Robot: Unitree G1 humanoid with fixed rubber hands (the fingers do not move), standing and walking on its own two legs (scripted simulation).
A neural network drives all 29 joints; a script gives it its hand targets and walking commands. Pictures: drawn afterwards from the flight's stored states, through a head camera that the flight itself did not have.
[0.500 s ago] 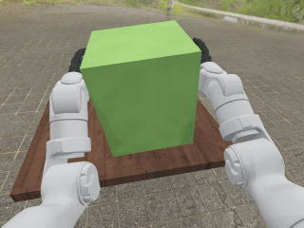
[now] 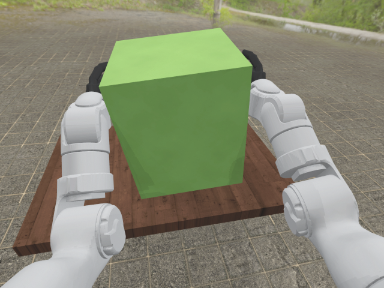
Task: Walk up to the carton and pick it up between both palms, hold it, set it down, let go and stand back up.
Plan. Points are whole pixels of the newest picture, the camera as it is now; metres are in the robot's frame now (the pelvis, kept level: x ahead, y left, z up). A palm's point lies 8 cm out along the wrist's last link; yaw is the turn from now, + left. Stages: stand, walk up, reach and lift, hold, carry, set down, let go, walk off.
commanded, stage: hold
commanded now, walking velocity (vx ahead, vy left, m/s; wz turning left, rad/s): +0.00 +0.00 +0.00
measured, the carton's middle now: (180, 113) +0.37 +0.00 +0.25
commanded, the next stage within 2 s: set down in 0.52 s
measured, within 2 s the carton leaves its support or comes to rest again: neither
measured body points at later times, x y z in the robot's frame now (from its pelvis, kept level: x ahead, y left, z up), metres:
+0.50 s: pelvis +0.00 +0.00 +0.00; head -0.09 +0.02 +0.44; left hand +0.39 +0.16 +0.28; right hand +0.38 -0.14 +0.31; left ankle +0.02 +0.12 -0.75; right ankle +0.00 -0.12 -0.75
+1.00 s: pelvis +0.00 +0.00 +0.00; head -0.06 +0.04 +0.44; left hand +0.41 +0.17 +0.25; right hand +0.40 -0.14 +0.25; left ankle +0.02 +0.12 -0.75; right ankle +0.00 -0.12 -0.75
